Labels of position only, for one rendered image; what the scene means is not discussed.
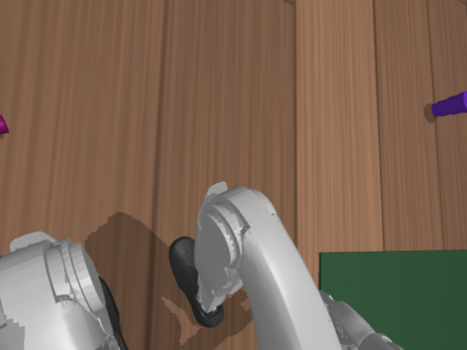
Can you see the right robot hand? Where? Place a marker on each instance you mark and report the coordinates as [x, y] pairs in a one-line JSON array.
[[347, 322]]

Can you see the right robot foot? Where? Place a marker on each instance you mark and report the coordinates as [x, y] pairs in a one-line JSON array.
[[181, 258]]

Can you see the right robot arm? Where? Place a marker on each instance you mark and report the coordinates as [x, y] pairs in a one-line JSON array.
[[378, 341]]

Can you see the left robot foot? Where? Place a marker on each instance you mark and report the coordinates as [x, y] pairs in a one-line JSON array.
[[113, 315]]

